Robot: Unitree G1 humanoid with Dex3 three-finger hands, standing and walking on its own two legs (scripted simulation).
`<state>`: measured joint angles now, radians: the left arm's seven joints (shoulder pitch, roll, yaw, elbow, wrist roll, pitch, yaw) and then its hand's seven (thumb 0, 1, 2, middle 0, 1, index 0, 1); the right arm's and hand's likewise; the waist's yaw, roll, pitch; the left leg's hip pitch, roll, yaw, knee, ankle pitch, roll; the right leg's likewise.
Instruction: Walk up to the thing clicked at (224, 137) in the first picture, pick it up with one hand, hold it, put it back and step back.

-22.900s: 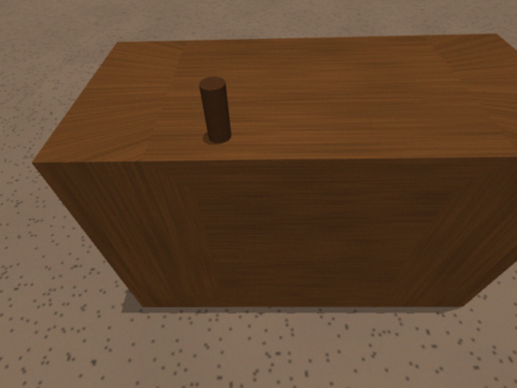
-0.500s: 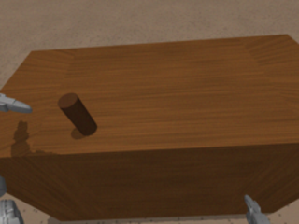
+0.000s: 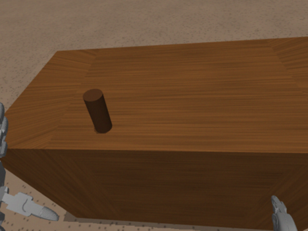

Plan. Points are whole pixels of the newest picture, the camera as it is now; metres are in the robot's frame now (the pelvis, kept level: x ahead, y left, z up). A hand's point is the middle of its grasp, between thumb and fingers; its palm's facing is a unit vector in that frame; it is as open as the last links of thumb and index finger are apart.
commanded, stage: sink last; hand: left
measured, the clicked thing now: (98, 112) +0.41 +0.21 +0.09
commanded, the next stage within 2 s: home in 0.40 s
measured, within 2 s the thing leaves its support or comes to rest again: neither
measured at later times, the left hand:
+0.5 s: hand (17, 162) +0.20 +0.28 +0.19, palm faces +0.46 -0.75 -0.47, open 17.6 cm
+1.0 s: hand (86, 208) +0.18 +0.21 +0.00, palm faces +0.16 -0.95 -0.28, open 17.7 cm
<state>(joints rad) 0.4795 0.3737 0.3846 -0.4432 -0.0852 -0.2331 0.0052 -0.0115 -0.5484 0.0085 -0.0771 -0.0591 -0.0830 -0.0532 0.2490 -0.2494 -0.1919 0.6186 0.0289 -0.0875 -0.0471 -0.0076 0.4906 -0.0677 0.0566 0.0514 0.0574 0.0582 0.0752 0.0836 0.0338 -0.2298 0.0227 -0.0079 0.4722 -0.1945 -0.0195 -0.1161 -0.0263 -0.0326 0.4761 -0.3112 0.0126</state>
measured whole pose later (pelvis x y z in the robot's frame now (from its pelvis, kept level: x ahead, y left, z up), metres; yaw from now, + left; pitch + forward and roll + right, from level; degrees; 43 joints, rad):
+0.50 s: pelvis +0.00 +0.00 +0.00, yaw -1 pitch -4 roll +1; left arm 0.37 0.40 0.46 -0.25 -0.07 -0.34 0.03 -0.01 -0.58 0.04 -0.07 -0.06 -0.07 -0.07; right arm 0.27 -0.27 -0.19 0.59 0.03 -0.13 -0.05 -0.01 0.47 -0.07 0.06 0.05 0.06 0.06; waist 0.06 0.06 0.05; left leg -0.18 0.02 0.00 0.41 -0.16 -0.02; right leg -0.09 -0.03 -0.02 0.44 -0.29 0.01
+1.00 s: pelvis +0.01 +0.01 +0.00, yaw -1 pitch -2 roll +0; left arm 0.50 0.21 0.10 0.04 -0.02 -0.22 0.01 -0.01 -0.60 0.01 -0.05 -0.05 -0.05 -0.04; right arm 0.19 -0.18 -0.06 0.63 0.01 -0.10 -0.04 0.01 -0.67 -0.78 0.18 0.26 0.18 0.27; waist 0.04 0.03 0.08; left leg -0.21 0.01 0.01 0.43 -0.18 -0.01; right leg -0.11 -0.04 -0.01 0.44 -0.30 0.02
